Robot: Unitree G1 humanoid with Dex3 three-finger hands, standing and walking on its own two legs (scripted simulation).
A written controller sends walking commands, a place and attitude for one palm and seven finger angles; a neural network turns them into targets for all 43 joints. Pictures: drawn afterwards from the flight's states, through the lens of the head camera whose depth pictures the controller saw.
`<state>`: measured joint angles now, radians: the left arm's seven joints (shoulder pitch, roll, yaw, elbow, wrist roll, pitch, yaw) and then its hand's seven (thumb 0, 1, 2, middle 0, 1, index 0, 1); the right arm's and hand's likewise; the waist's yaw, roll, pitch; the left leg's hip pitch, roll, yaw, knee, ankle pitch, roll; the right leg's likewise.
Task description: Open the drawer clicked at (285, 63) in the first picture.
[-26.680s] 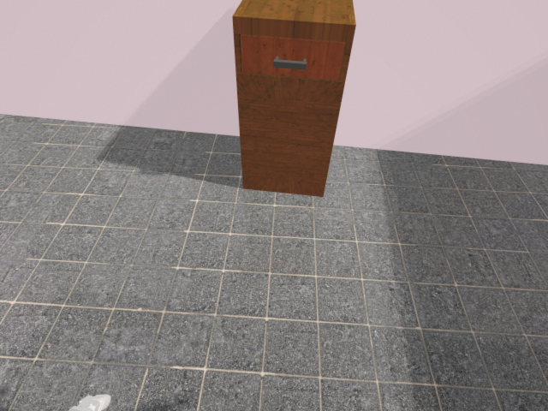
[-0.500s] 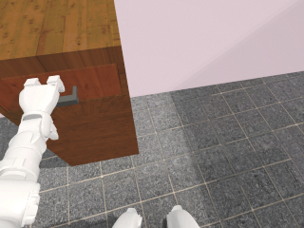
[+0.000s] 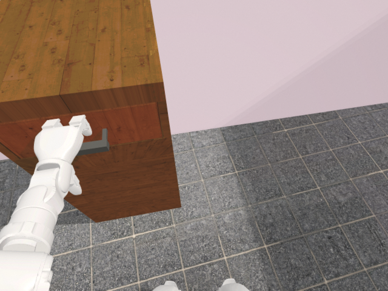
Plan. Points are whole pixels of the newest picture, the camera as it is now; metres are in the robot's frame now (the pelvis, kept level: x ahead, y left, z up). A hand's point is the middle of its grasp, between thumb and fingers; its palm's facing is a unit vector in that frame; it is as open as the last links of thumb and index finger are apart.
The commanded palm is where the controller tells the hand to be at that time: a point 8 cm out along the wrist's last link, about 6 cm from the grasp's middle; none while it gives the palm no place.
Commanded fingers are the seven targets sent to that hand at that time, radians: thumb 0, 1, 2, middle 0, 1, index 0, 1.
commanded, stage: lift the fingers back up to retry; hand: left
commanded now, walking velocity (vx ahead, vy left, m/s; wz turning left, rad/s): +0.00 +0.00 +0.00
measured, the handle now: (83, 142) +0.45 +0.28 -0.02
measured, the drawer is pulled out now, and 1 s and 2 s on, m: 0.00 0.00 0.00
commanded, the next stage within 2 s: re-aim the fingers above the handle in 0.34 s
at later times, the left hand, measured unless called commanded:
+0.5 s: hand (67, 149) +0.40 +0.29 +0.03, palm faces -0.06 -0.03 -1.00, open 13.5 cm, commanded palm +0.38 +0.29 +0.10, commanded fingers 0.00 -0.50 0.30 -0.30 -1.20 -0.30 -1.20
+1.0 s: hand (62, 146) +0.40 +0.29 +0.04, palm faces -0.03 -0.03 -1.00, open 13.6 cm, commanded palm +0.38 +0.30 +0.10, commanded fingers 0.00 -0.50 0.30 -0.30 -1.20 -0.30 -1.20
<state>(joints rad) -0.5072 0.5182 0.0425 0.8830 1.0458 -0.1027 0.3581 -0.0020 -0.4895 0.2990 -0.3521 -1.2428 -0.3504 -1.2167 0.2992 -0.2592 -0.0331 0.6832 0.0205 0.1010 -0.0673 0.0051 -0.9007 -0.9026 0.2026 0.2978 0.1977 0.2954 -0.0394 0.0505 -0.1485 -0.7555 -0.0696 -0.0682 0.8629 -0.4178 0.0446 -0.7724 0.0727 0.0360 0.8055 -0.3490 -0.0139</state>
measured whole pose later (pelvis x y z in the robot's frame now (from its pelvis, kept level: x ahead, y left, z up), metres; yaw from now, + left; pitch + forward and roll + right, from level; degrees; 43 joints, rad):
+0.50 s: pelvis +0.03 +0.00 +0.02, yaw +1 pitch +14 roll -1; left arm -0.40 0.47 0.00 0.71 1.03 -0.03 0.30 0.00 -0.49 0.30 -0.35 -1.21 -0.39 -1.22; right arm 0.21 -0.25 -0.04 0.66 0.02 0.10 -0.06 0.00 -0.90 -0.90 0.20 0.30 0.20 0.30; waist 0.00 0.06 -0.13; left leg -0.57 -0.08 -0.08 0.73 -0.41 0.05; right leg -0.59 0.06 0.03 0.69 -0.35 -0.01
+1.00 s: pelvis +0.02 +0.00 +0.02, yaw +0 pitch +14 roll -1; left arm -0.40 0.50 0.05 0.71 1.02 -0.05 0.30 0.00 -0.49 0.30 -0.33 -1.21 -0.36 -1.21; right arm 0.25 -0.26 -0.05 0.69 0.02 0.12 -0.07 0.01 -0.90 -0.90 0.20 0.30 0.20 0.30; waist -0.01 0.06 -0.13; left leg -0.57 -0.07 -0.07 0.73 -0.40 0.05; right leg -0.60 0.07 0.05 0.69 -0.34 -0.02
